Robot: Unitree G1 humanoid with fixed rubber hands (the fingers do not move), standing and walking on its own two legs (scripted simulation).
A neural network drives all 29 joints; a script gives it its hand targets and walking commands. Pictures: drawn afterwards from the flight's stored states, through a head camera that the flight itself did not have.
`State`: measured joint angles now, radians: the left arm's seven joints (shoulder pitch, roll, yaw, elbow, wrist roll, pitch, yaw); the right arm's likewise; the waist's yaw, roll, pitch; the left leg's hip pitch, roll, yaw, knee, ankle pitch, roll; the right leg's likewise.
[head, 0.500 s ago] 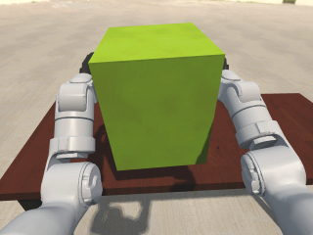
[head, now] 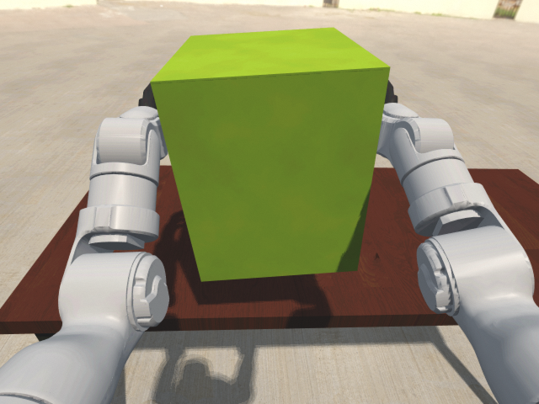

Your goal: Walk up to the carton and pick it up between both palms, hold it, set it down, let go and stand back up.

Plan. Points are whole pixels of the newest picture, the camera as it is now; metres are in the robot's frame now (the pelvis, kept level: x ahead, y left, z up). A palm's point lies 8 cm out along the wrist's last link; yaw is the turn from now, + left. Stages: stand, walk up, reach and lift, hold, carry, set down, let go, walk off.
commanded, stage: hold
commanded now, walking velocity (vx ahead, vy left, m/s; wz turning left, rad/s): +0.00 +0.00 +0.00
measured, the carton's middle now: (270, 148) +0.39 -0.01 +0.26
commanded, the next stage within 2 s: none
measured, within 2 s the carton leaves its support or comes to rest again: neither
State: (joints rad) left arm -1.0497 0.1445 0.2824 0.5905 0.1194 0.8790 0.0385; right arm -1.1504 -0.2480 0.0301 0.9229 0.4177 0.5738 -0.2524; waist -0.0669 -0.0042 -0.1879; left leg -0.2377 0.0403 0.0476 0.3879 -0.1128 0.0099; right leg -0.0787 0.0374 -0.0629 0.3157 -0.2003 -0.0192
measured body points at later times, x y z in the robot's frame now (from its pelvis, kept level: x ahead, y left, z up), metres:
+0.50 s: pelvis +0.01 +0.01 +0.00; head -0.08 +0.02 +0.44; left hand +0.40 +0.15 +0.30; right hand +0.40 -0.17 +0.31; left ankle +0.06 +0.11 -0.75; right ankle -0.02 -0.10 -0.75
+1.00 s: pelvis +0.01 +0.01 +0.00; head -0.08 +0.02 +0.44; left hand +0.40 +0.15 +0.30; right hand +0.39 -0.17 +0.30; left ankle +0.06 +0.11 -0.75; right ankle -0.02 -0.10 -0.75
